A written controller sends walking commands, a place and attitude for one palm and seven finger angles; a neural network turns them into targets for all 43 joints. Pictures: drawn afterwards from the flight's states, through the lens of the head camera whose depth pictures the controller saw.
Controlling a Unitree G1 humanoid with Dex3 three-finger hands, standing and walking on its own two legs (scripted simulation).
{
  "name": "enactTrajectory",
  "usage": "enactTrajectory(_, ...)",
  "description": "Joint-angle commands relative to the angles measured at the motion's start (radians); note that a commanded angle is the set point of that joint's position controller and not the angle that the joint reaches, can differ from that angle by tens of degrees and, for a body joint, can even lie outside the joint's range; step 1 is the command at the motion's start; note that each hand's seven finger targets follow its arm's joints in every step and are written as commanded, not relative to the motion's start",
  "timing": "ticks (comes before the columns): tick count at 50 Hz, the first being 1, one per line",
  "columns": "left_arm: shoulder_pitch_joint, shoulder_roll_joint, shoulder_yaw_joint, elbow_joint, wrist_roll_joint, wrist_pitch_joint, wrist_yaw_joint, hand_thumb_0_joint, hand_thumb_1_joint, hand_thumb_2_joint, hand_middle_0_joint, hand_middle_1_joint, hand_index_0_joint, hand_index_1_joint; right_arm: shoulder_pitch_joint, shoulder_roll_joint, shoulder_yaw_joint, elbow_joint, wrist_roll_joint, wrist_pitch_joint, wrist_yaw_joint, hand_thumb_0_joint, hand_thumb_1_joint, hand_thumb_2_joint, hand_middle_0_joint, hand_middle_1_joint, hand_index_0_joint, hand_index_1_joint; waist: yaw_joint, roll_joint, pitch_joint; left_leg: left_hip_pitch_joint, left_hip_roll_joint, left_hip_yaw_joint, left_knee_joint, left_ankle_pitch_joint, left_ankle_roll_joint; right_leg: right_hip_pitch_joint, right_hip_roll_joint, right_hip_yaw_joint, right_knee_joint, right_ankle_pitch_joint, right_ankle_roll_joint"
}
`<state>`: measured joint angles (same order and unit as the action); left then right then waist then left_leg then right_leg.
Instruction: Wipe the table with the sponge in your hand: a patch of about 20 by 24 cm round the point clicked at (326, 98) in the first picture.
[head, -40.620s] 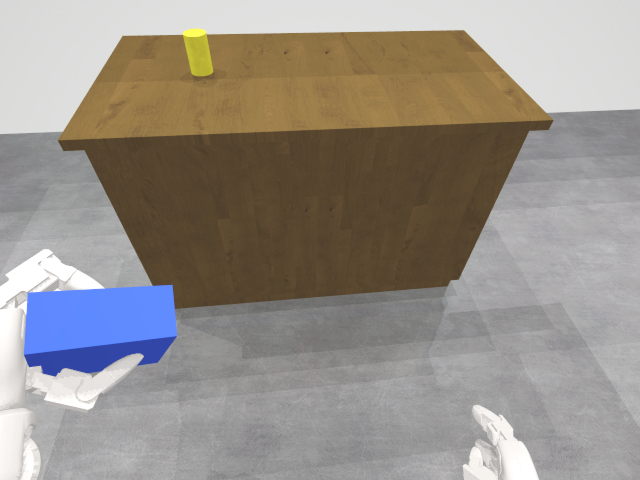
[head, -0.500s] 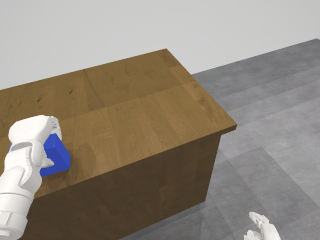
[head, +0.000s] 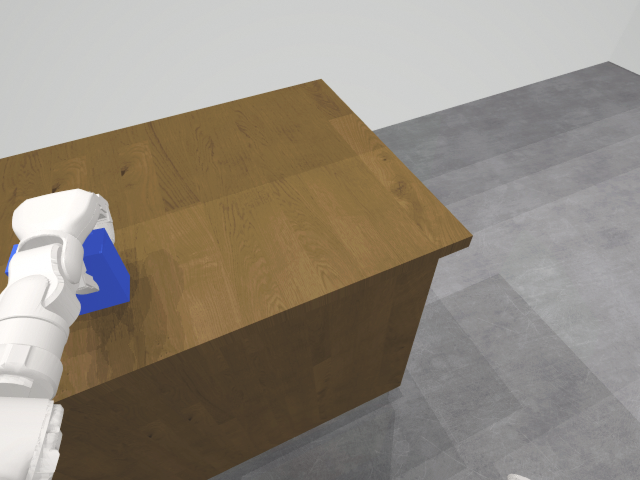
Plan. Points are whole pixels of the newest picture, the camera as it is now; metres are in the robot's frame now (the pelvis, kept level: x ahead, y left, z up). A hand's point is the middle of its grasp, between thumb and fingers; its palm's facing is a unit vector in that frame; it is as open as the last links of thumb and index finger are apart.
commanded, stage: wipe forward along the middle lane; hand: left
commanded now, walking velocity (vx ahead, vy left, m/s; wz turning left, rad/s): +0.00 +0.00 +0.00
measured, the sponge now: (81, 283) +0.35 +0.37 +0.05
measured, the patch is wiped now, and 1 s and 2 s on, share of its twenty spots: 1.00 1.00 1.00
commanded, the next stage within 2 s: slide back across to the first lane in 0.72 s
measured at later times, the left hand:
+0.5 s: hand (78, 225) +0.41 +0.38 +0.10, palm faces -0.14 +0.00 -0.99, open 9.2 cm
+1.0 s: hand (67, 209) +0.44 +0.41 +0.10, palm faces -0.11 -0.03 -0.99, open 9.2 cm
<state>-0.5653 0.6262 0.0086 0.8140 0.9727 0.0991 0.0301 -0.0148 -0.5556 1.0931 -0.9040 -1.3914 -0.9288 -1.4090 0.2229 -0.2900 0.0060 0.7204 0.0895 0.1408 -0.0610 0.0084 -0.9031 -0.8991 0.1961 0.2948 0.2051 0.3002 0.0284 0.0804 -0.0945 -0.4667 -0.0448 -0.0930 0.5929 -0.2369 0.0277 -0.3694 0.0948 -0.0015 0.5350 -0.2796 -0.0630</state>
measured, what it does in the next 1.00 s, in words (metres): stands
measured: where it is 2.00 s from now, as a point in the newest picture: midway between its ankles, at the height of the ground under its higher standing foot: outside the picture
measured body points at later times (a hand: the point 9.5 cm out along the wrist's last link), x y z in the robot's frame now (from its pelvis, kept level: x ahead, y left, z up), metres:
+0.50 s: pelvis +0.01 +0.01 +0.00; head +0.05 +0.00 +0.45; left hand +0.41 +0.37 +0.15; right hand +0.10 -0.26 -0.13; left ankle +0.04 +0.10 -0.73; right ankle -0.01 -0.08 -0.73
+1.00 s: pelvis +0.03 +0.02 +0.00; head +0.08 +0.02 +0.44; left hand +0.44 +0.40 +0.15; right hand +0.06 -0.26 -0.13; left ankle +0.04 +0.10 -0.73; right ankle -0.01 -0.08 -0.73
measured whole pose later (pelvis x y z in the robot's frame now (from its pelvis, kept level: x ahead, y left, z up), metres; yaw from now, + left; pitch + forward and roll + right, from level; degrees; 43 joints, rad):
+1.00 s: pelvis +0.03 +0.02 +0.00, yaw -2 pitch +12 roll -3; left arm -0.73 0.78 0.16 1.06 1.05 -0.02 0.05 -0.01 -0.55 1.10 -0.88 -1.42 -0.91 -1.45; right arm 0.31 -0.31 -0.01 0.72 0.08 0.18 -0.03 0.01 -0.90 -0.90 0.20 0.29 0.21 0.30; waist -0.04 0.06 -0.12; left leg -0.56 -0.03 -0.06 0.63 -0.28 0.06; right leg -0.44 0.10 0.03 0.51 -0.28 -0.03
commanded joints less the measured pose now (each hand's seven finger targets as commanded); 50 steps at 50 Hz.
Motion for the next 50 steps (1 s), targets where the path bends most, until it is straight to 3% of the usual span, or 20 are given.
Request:
enactTrajectory(1,-0.29,0.261,0.056,-0.011,0.037,0.007,0.055,0.0,0.1,1.3,-1.2,-1.6,-1.2,-1.6,-0.049,-0.152,-0.044,-0.118,-0.003,-0.027,-0.003,0.0,-0.9,-0.9,0.2,0.3,0.2,0.3,-0.039,-0.116,-0.139,0.067,-0.009,0.042,-0.059,0.014,0.052,0.044,-0.034,0.045,-0.115,0.101,0.005)
enactTrajectory(5,-0.307,0.273,0.057,0.008,0.055,-0.005,0.053,0.0,0.1,1.3,-1.2,-1.6,-1.2,-1.6,-0.034,-0.154,-0.045,-0.117,-0.003,-0.021,0.004,0.0,-0.9,-0.9,0.2,0.3,0.2,0.3,-0.038,-0.072,-0.158,0.08,-0.006,0.039,-0.056,0.047,0.053,0.038,-0.031,0.042,-0.108,0.126,-0.003)
enactTrajectory(7,-0.308,0.239,0.034,0.009,0.055,-0.011,0.054,0.0,0.1,1.3,-1.2,-1.6,-1.2,-1.6,-0.028,-0.153,-0.048,-0.123,-0.004,-0.02,0.008,0.0,-0.9,-0.9,0.2,0.3,0.2,0.3,-0.044,-0.084,-0.16,0.083,-0.005,0.041,-0.05,0.058,0.053,0.032,-0.031,0.037,-0.108,0.15,-0.002)
enactTrajectory(9,-0.314,0.282,0.071,0.011,0.049,-0.02,0.053,0.0,0.1,1.3,-1.2,-1.6,-1.2,-1.6,-0.03,-0.156,-0.046,-0.127,-0.003,-0.017,0.006,0.0,-0.9,-0.9,0.2,0.3,0.2,0.3,-0.033,-0.089,-0.177,0.073,-0.004,0.039,-0.053,0.069,0.053,0.053,-0.031,0.049,-0.111,0.169,-0.005)
enactTrajectory(12,-0.355,0.297,0.067,0.046,0.053,-0.022,0.063,0.0,0.1,1.3,-1.2,-1.6,-1.2,-1.6,-0.008,-0.162,-0.046,-0.115,-0.001,-0.014,0.006,0.0,-0.9,-0.9,0.2,0.3,0.2,0.3,-0.06,-0.1,-0.146,0.054,-0.004,0.043,-0.044,0.047,0.056,0.028,-0.032,0.042,-0.109,0.151,0.002)
enactTrajectory(18,-0.4,0.293,0.048,0.077,0.071,-0.027,0.068,0.0,0.1,1.3,-1.2,-1.6,-1.2,-1.6,0.016,-0.165,-0.051,-0.11,-0.004,-0.014,0.012,0.0,-0.9,-0.9,0.2,0.3,0.2,0.3,-0.067,-0.073,-0.171,0.074,0.001,0.041,-0.037,0.071,0.053,0.007,-0.029,0.034,-0.101,0.161,-0.001)
enactTrajectory(23,-0.42,0.365,0.095,0.117,0.069,-0.028,0.067,0.0,0.1,1.3,-1.2,-1.6,-1.2,-1.6,0.042,-0.175,-0.052,-0.099,-0.007,-0.008,0.012,0.0,-0.9,-0.9,0.2,0.3,0.2,0.3,-0.073,-0.117,-0.214,0.047,-0.002,0.05,-0.019,0.105,0.057,0.057,-0.033,0.048,-0.095,0.246,0.005)
enactTrajectory(24,-0.421,0.395,0.123,0.105,0.062,-0.035,0.062,0.0,0.1,1.3,-1.2,-1.6,-1.2,-1.6,0.036,-0.176,-0.05,-0.101,-0.007,-0.007,0.011,0.0,-0.9,-0.9,0.2,0.3,0.2,0.3,-0.06,-0.102,-0.236,0.045,-0.001,0.047,-0.024,0.127,0.055,0.073,-0.035,0.053,-0.093,0.271,0.0)
enactTrajectory(25,-0.449,0.379,0.094,0.117,0.068,-0.036,0.062,0.0,0.1,1.3,-1.2,-1.6,-1.2,-1.6,0.046,-0.177,-0.05,-0.095,-0.006,-0.006,0.011,0.0,-0.9,-0.9,0.2,0.3,0.2,0.3,-0.081,-0.099,-0.221,0.049,-0.001,0.052,-0.017,0.122,0.058,0.057,-0.034,0.048,-0.088,0.271,0.006)
enactTrajectory(28,-0.462,0.397,0.092,0.147,0.086,-0.036,0.057,0.0,0.1,1.3,-1.2,-1.6,-1.2,-1.6,0.056,-0.182,-0.05,-0.091,-0.007,-0.006,0.012,0.0,-0.9,-0.9,0.2,0.3,0.2,0.3,-0.084,-0.083,-0.2,0.038,0.002,0.05,-0.017,0.097,0.056,0.03,-0.032,0.045,-0.094,0.225,0.005)
enactTrajectory(29,-0.463,0.429,0.12,0.138,0.094,-0.045,0.053,0.0,0.1,1.3,-1.2,-1.6,-1.2,-1.6,0.056,-0.181,-0.048,-0.094,-0.008,-0.005,0.014,0.0,-0.9,-0.9,0.2,0.3,0.2,0.3,-0.067,-0.038,-0.219,0.045,0.002,0.046,-0.019,0.129,0.054,0.035,-0.03,0.049,-0.089,0.247,-0.005)
enactTrajectory(30,-0.467,0.407,0.093,0.147,0.101,-0.046,0.053,0.0,0.1,1.3,-1.2,-1.6,-1.2,-1.6,0.07,-0.181,-0.051,-0.091,-0.011,-0.003,0.014,0.0,-0.9,-0.9,0.2,0.3,0.2,0.3,-0.08,-0.044,-0.228,0.056,0.001,0.05,-0.01,0.141,0.055,0.035,-0.029,0.043,-0.083,0.262,-0.002)
enactTrajectory(34,-0.468,0.454,0.131,0.156,0.106,-0.058,0.046,0.0,0.1,1.3,-1.2,-1.6,-1.2,-1.6,0.079,-0.184,-0.051,-0.094,-0.013,0.001,0.016,0.0,-0.9,-0.9,0.2,0.3,0.2,0.3,-0.068,-0.034,-0.248,0.052,0.004,0.047,-0.008,0.172,0.052,0.04,-0.025,0.044,-0.082,0.286,-0.008)
enactTrajectory(38,-0.486,0.471,0.13,0.182,0.105,-0.066,0.048,0.0,0.1,1.3,-1.2,-1.6,-1.2,-1.6,0.101,-0.19,-0.055,-0.091,-0.014,0.003,0.017,0.0,-0.9,-0.9,0.2,0.3,0.2,0.3,-0.084,-0.047,-0.24,0.037,0.005,0.052,0.003,0.148,0.054,0.03,-0.024,0.043,-0.082,0.272,-0.001)
enactTrajectory(40,-0.472,0.504,0.161,0.195,0.109,-0.079,0.048,0.0,0.1,1.3,-1.2,-1.6,-1.2,-1.6,0.116,-0.193,-0.058,-0.087,-0.017,0.007,0.016,0.0,-0.9,-0.9,0.2,0.3,0.2,0.3,-0.076,-0.05,-0.265,0.045,0.006,0.047,0.006,0.189,0.052,0.038,-0.02,0.038,-0.069,0.298,-0.005)
enactTrajectory(43,-0.473,0.459,0.13,0.161,0.114,-0.088,0.053,0.0,0.1,1.3,-1.2,-1.6,-1.2,-1.6,0.112,-0.189,-0.062,-0.094,-0.017,0.009,0.022,0.0,-0.9,-0.9,0.2,0.3,0.2,0.3,-0.074,-0.017,-0.273,0.08,0.012,0.043,0.003,0.193,0.05,0.01,-0.015,0.029,-0.073,0.262,-0.008)
enactTrajectory(44,-0.477,0.483,0.16,0.127,0.108,-0.101,0.052,0.0,0.1,1.3,-1.2,-1.6,-1.2,-1.6,0.108,-0.184,-0.063,-0.098,-0.018,0.008,0.023,0.0,-0.9,-0.9,0.2,0.3,0.2,0.3,-0.052,0.021,-0.305,0.103,0.015,0.039,-0.002,0.234,0.048,0.03,-0.015,0.029,-0.068,0.285,-0.015)
enactTrajectory(45,-0.434,0.522,0.195,0.147,0.115,-0.101,0.059,0.0,0.1,1.3,-1.2,-1.6,-1.2,-1.6,0.118,-0.188,-0.066,-0.092,-0.019,0.013,0.023,0.0,-0.9,-0.9,0.2,0.3,0.2,0.3,-0.043,0.009,-0.325,0.114,0.012,0.04,0.005,0.255,0.048,0.047,-0.013,0.029,-0.063,0.294,-0.015)
enactTrajectory(48,-0.435,0.529,0.203,0.125,0.099,-0.098,0.068,0.0,0.1,1.3,-1.2,-1.6,-1.2,-1.6,0.099,-0.187,-0.064,-0.102,-0.017,0.019,0.025,0.0,-0.9,-0.9,0.2,0.3,0.2,0.3,-0.046,-0.018,-0.3,0.088,0.01,0.043,-0.007,0.224,0.051,0.066,-0.015,0.03,-0.076,0.286,-0.01)
enactTrajectory(50,-0.42,0.566,0.241,0.106,0.094,-0.102,0.071,0.0,0.1,1.3,-1.2,-1.6,-1.2,-1.6,0.091,-0.187,-0.065,-0.1,-0.017,0.021,0.027,0.0,-0.9,-0.9,0.2,0.3,0.2,0.3,-0.027,0.005,-0.311,0.112,0.009,0.038,-0.017,0.257,0.051,0.089,-0.016,0.027,-0.073,0.298,-0.013)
